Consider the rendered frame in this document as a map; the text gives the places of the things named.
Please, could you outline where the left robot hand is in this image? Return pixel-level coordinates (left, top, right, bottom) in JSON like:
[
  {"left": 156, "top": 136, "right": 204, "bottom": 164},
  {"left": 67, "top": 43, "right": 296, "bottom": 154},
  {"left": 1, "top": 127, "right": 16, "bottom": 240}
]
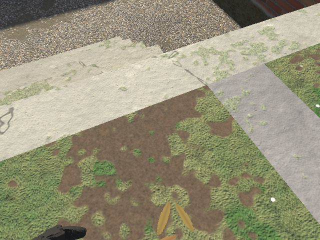
[{"left": 32, "top": 224, "right": 87, "bottom": 240}]

